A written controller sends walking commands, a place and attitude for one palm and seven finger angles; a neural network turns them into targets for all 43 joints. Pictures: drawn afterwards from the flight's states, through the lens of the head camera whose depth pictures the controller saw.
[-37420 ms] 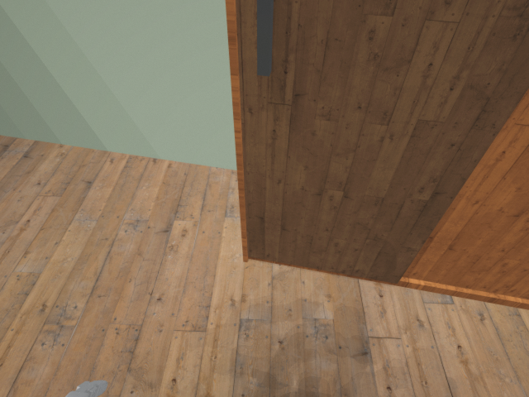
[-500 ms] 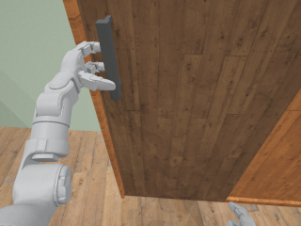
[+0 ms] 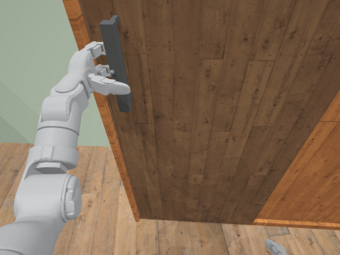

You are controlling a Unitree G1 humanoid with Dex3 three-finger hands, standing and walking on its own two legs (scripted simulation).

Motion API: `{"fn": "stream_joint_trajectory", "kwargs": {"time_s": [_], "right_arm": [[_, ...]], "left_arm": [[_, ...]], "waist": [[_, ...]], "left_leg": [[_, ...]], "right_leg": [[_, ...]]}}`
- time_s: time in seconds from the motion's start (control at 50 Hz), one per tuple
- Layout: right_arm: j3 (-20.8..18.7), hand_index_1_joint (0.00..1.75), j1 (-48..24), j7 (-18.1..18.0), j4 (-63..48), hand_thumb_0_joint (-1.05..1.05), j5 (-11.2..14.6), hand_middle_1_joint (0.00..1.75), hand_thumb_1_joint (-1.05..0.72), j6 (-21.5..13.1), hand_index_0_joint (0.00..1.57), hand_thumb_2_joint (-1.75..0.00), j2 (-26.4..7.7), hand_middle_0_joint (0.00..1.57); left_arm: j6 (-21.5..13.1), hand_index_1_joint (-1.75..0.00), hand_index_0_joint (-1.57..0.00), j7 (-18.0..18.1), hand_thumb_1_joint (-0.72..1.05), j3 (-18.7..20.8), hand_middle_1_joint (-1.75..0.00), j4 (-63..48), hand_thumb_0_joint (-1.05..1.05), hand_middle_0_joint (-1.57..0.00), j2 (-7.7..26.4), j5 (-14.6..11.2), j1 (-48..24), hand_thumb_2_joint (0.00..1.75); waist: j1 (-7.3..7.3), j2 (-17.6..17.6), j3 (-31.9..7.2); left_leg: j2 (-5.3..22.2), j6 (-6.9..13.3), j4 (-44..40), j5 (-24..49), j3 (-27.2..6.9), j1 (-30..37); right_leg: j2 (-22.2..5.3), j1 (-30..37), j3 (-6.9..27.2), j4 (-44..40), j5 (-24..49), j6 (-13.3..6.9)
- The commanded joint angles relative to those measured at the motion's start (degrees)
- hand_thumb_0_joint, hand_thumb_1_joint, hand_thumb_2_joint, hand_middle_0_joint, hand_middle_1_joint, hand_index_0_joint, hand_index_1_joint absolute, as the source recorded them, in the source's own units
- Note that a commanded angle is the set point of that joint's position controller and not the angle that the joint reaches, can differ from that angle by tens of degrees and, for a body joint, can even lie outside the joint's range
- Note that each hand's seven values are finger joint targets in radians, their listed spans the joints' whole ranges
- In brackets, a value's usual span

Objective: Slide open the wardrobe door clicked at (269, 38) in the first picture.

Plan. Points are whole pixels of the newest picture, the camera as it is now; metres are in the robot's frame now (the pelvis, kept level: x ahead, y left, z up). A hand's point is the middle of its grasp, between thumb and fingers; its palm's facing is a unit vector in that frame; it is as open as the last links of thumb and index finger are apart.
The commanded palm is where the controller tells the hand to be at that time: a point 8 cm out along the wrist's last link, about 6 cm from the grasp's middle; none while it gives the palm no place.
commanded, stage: slide the fingers in behind the handle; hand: left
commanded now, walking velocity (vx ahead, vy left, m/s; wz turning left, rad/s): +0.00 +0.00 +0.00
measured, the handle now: (120, 67) +0.47 +0.14 +0.25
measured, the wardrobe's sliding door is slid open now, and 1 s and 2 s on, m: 0.01 0.01 0.01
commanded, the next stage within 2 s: move the hooked fingers beside the handle in 1.04 s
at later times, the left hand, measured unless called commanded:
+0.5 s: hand (111, 76) +0.42 +0.15 +0.25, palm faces +0.00 -1.00 -0.01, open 13.9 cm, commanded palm +0.39 +0.20 +0.25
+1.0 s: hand (113, 77) +0.40 +0.14 +0.26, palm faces +0.00 -1.00 -0.01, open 14.1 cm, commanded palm +0.38 +0.19 +0.25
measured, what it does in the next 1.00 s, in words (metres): stands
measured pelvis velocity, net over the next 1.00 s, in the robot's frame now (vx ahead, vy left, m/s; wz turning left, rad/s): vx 0.00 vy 0.01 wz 0.00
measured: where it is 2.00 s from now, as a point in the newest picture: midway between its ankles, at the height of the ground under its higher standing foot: outside the picture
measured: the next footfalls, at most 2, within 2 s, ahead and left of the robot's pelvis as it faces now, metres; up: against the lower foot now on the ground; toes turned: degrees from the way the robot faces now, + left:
none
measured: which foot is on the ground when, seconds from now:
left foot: down 0.00-1.00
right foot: down 0.00-1.00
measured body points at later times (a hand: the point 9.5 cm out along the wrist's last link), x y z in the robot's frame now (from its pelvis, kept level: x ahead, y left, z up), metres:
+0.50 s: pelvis -0.01 +0.00 +0.00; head -0.03 -0.01 +0.45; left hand +0.41 +0.20 +0.25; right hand +0.12 -0.26 -0.11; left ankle +0.00 +0.12 -0.74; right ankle -0.01 -0.09 -0.74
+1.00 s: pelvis +0.00 +0.01 +0.00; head -0.04 -0.01 +0.45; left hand +0.40 +0.19 +0.26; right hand +0.17 -0.23 -0.09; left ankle +0.00 +0.12 -0.74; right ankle -0.01 -0.09 -0.74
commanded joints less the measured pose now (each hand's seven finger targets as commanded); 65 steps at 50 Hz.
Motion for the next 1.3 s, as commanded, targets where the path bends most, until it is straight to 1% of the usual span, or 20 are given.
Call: {"fn": "stream_joint_trajectory", "kwargs": {"time_s": [0.0, 0.06, 0.12, 0.18, 0.24, 0.28, 0.4, 0.46, 0.54, 0.58, 0.62, 0.66, 0.72, 0.9, 0.94, 0.96, 1.02, 1.06, 1.1, 1.28], "right_arm": [[-2.44, 0.3, -4.66, -0.27, -8.13, 0.0, -0.18, 0.3, -0.9, -3.12, 0.2, -0.9, -6.83, 0.2], [-2.64, 0.3, -3.54, -0.34, -7.11, 0.0, -0.23, 0.3, -0.9, -3.12, 0.2, -0.9, -7.52, 0.2], [-2.61, 0.3, -2.84, -0.27, -6.74, 0.0, -0.28, 0.3, -0.9, -3.56, 0.2, -0.9, -7.24, 0.2], [-2.65, 0.3, -3.1, -0.05, -7.6, 0.0, -0.11, 0.3, -0.9, -4.03, 0.2, -0.9, -7.01, 0.2], [-2.72, 0.3, -3.02, -0.04, -7.84, 0.0, 0.0, 0.3, -0.9, -4.15, 0.2, -0.9, -7.22, 0.2], [-2.68, 0.3, -3.94, -0.1, -8.59, 0.0, 0.13, 0.3, -0.9, -4.19, 0.2, -0.9, -7.25, 0.2], [-2.38, 0.3, -5.94, 0.11, -9.5, 0.0, 0.43, 0.3, -0.9, -3.91, 0.2, -0.9, -6.92, 0.2], [-2.47, 0.3, -6.98, 0.12, -10.08, 0.0, 0.28, 0.3, -0.9, -3.7, 0.2, -0.9, -7.06, 0.2], [-1.95, 0.3, -8.26, 0.12, -9.76, 0.0, 0.39, 0.3, -0.9, -3.68, 0.2, -0.9, -6.39, 0.2], [-1.81, 0.3, -8.98, 0.05, -9.82, 0.0, 0.4, 0.3, -0.9, -3.35, 0.2, -0.9, -6.51, 0.2], [-1.59, 0.3, -9.4, 0.06, -9.43, 0.0, 0.37, 0.3, -0.9, -3.33, 0.2, -0.9, -6.05, 0.2], [-1.73, 0.3, -9.55, 0.22, -9.53, 0.0, 0.07, 0.3, -0.9, -3.22, 0.2, -0.9, -6.36, 0.2], [-1.39, 0.3, -10.14, 0.23, -9.55, 0.0, 0.03, 0.3, -0.9, -3.12, 0.2, -0.9, -5.83, 0.2], [-1.28, 0.3, -10.81, 0.23, -9.83, 0.0, -0.26, 0.3, -0.9, -2.73, 0.2, -0.9, -5.69, 0.2], [-1.24, 0.3, -10.98, 0.52, -10.22, 0.0, -0.17, 0.3, -0.9, -2.69, 0.2, -0.9, -5.31, 0.2], [-1.45, 0.3, -11.2, 0.56, -10.37, 0.0, -0.25, 0.3, -0.9, -2.4, 0.2, -0.9, -5.75, 0.2], [-1.28, 0.3, -11.63, 0.67, -10.33, 0.0, -0.21, 0.3, -0.9, -2.42, 0.2, -0.9, -5.27, 0.2], [-1.44, 0.3, -11.99, 0.52, -10.48, 0.0, -0.23, 0.3, -0.9, -2.1, 0.2, -0.9, -5.85, 0.2], [-1.21, 0.3, -12.18, 0.64, -10.43, 0.0, -0.08, 0.3, -0.9, -2.32, 0.2, -0.9, -5.17, 0.2], [-1.29, 0.3, -11.94, 0.32, -9.79, 0.0, -0.26, 0.3, -0.9, -2.04, 0.2, -0.9, -5.69, 0.2]], "left_arm": [[-5.72, -1.2, -0.3, 0.63, -0.5, 2.03, -1.2, -11.48, 0.0, -0.3, 12.06, 0.53, -32.94, 0.3], [-5.72, -1.2, -0.3, 0.85, -0.5, 1.91, -1.2, -6.04, 0.0, -0.3, 12.41, 0.8, -33.43, 0.3], [-6.8, -1.2, -0.3, 0.84, -0.5, 2.09, -1.2, -4.88, 0.0, -0.3, 12.84, 0.9, -36.42, 0.3], [-8.0, -1.2, -0.3, 0.24, -0.5, 0.73, -1.2, -7.14, 0.0, -0.3, 10.98, 0.48, -35.1, 0.3], [-8.16, -1.2, -0.3, -0.32, -0.5, 2.4, -1.2, -7.41, 0.0, -0.3, 12.45, -0.15, -32.66, 0.3], [-8.55, -1.2, -0.3, -0.57, -0.5, 2.93, -1.2, -9.81, 0.0, -0.3, 13.34, -0.41, -31.06, 0.3], [-6.4, -1.2, -0.3, 0.04, -0.5, 3.28, -1.2, -13.82, 0.0, -0.3, 12.46, -0.52, -26.34, 0.3], [-5.55, -1.2, -0.3, 0.58, -0.5, 3.54, -1.2, -18.68, 0.0, -0.3, 12.77, -0.39, -25.68, 0.3], [-3.62, -1.2, -0.3, 1.1, -0.5, 1.09, -1.2, -20.81, 0.0, -0.3, 8.96, -0.85, -27.08, 0.3], [-2.58, -1.2, -0.3, 1.54, -0.5, 1.95, -1.2, -20.51, 0.0, -0.3, 10.01, -0.73, -25.38, 0.3], [-1.86, -1.2, -0.3, 1.85, -0.5, -0.07, -1.2, -20.44, 0.0, -0.3, 7.32, -0.58, -27.2, 0.3], [-1.56, -1.2, -0.3, 2.29, -0.5, -0.19, -1.2, -20.76, 0.0, -0.3, 6.78, -0.49, -25.59, 0.3], [-1.19, -1.2, -0.3, 2.54, -0.5, -1.44, -1.2, -21.48, 0.0, -0.3, 4.6, -0.84, -27.2, 0.3], [-1.34, -1.2, -0.3, 2.78, -0.5, 0.07, -1.2, -22.27, 0.0, -0.3, 6.15, -0.76, -26.54, 0.3], [-1.14, -1.2, -0.3, 2.71, -0.5, -1.53, -1.2, -24.1, 0.0, -0.3, 3.5, -0.95, -26.11, 0.3], [-1.14, -1.2, -0.3, 2.83, -0.5, -0.5, -1.2, -24.42, 0.0, -0.3, 4.99, -0.77, -24.05, 0.3], [-0.64, -1.2, -0.3, 3.0, -0.5, -1.96, -1.2, -26.57, 0.0, -0.3, 2.74, -1.11, -25.44, 0.3], [-0.07, -1.2, -0.3, 2.99, -0.5, -0.52, -1.2, -26.41, 0.0, -0.3, 4.52, -1.07, -22.09, 0.3], [0.22, -1.2, -0.3, 3.13, -0.5, -2.82, -1.2, -27.61, 0.0, -0.3, 1.44, -1.23, -24.55, 0.3], [1.27, -1.2, -0.3, 3.13, -0.5, -1.17, -1.2, -26.09, 0.0, -0.3, 3.82, -1.12, -23.66, 0.3]], "waist": [[-0.77, -2.23, -15.65], [-1.61, -3.23, -12.54], [-2.01, -3.17, -13.44], [-1.26, -1.6, -15.68], [-0.52, -4.46, -16.49], [0.2, -3.86, -16.81], [0.83, -3.6, -14.45], [1.3, -1.52, -16.21], [0.54, -2.16, -14.56], [1.05, -2.42, -14.28], [0.2, -1.54, -12.89], [0.88, -1.03, -14.1], [0.35, -3.39, -14.14], [1.21, -3.08, -16.13], [1.18, -2.25, -16.67], [1.86, -1.33, -17.11], [1.23, -2.54, -16.23], [1.96, -3.16, -15.92], [1.24, -2.64, -15.41], [1.41, -2.95, -14.52]], "left_leg": [[-1.71, 2.83, -0.67, 13.67, -2.6, 7.06], [-1.62, 2.87, -0.82, 10.94, -2.86, 5.94], [-1.76, 2.93, -0.69, 9.61, -3.13, 4.99], [-1.84, 2.99, -0.67, 11.46, -3.1, 6.13], [-1.9, 3.02, -0.93, 11.14, -3.11, 5.32], [-1.8, 3.17, -1.28, 11.45, -2.92, 5.62], [-1.47, 3.08, -1.55, 10.37, -2.5, 5.75], [-1.34, 2.9, -1.71, 12.15, -2.53, 7.79], [-1.54, 2.86, -1.27, 12.51, -2.59, 8.09], [-1.36, 2.78, -1.61, 12.25, -2.62, 8.13], [-1.51, 2.67, -1.45, 11.63, -2.67, 8.25], [-1.44, 2.55, -1.66, 12.58, -2.98, 9.65], [-1.57, 2.67, -1.25, 13.52, -3.0, 9.4], [-1.61, 2.49, -1.08, 15.2, -3.0, 9.82], [-1.75, 2.36, -0.76, 17.07, -2.97, 10.24], [-1.57, 2.22, -0.97, 18.04, -2.95, 10.99], [-1.59, 2.31, -0.9, 17.62, -2.91, 10.52], [-1.6, 2.38, -1.23, 17.31, -2.8, 10.61], [-1.59, 2.36, -0.98, 17.02, -2.99, 10.56], [-1.65, 2.43, -1.32, 16.57, -2.9, 9.99]], "right_leg": [[-0.74, 1.42, 4.33, -2.52, 16.9, 1.33], [-0.74, -0.75, 4.48, -3.32, 13.79, 1.64], [-0.69, -1.22, 4.6, -3.4, 12.34, 1.47], [-0.66, 0.21, 4.4, -2.81, 14.33, 1.3], [-0.51, 1.48, 4.42, -2.79, 14.67, 1.33], [-0.7, 2.45, 4.59, -2.96, 14.75, 1.46], [-0.42, 1.48, 4.65, -3.58, 12.83, 1.51], [-0.4, 2.67, 4.37, -3.28, 13.58, 1.22], [0.0, 0.96, 4.11, -3.28, 14.29, 1.21], [-0.19, 1.17, 4.0, -3.45, 13.33, 1.31], [-0.02, -0.12, 3.91, -3.52, 12.43, 1.14], [-0.04, 0.49, 3.86, -3.36, 12.54, 0.96], [-0.01, 0.54, 3.47, -2.83, 14.56, 1.04], [-0.32, 2.29, 3.64, -2.27, 16.19, 0.92], [-0.17, 2.81, 3.4, -1.69, 18.51, 0.77], [-0.26, 3.72, 3.42, -1.68, 18.86, 0.69], [-0.11, 3.07, 3.15, -1.66, 19.12, 0.81], [-0.13, 3.79, 3.32, -1.98, 18.57, 0.99], [0.0, 2.55, 3.15, -1.83, 18.14, 0.89], [-0.18, 2.59, 3.31, -2.3, 17.71, 1.0]]}}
